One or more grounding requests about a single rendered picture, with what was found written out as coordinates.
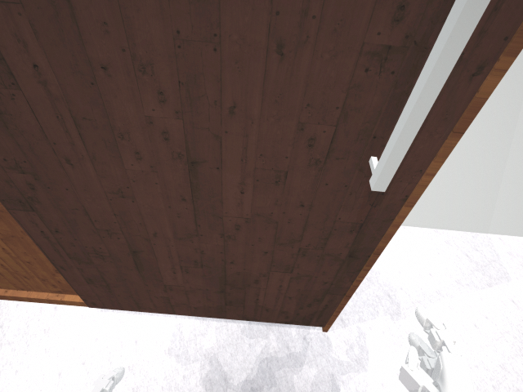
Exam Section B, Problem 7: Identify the robot left hand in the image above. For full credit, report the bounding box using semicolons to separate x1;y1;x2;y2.
91;367;125;392

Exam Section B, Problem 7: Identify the robot right hand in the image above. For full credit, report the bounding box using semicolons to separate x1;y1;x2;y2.
399;306;475;392

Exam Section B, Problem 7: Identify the handle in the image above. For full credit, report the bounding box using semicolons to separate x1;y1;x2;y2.
369;0;490;192

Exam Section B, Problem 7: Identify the wardrobe door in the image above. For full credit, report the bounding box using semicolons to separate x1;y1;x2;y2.
0;203;78;295
0;0;523;327

